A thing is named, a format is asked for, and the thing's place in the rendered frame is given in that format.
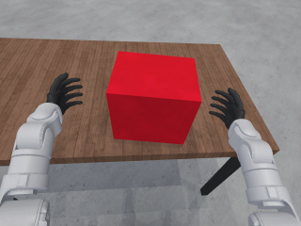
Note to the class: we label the left robot upper arm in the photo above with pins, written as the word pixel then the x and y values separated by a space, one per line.
pixel 30 212

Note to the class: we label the robot right forearm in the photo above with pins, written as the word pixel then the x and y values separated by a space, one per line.
pixel 263 184

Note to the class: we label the left robot hand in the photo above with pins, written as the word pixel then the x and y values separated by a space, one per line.
pixel 58 90

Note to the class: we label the table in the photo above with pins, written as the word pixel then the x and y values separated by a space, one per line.
pixel 29 67

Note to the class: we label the right robot upper arm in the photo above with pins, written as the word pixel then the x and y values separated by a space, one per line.
pixel 272 219

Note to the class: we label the carton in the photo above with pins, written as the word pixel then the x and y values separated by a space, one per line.
pixel 153 98

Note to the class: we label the robot left forearm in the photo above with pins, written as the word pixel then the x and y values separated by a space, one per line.
pixel 31 154

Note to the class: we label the right robot hand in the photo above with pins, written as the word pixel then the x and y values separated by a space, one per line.
pixel 234 107

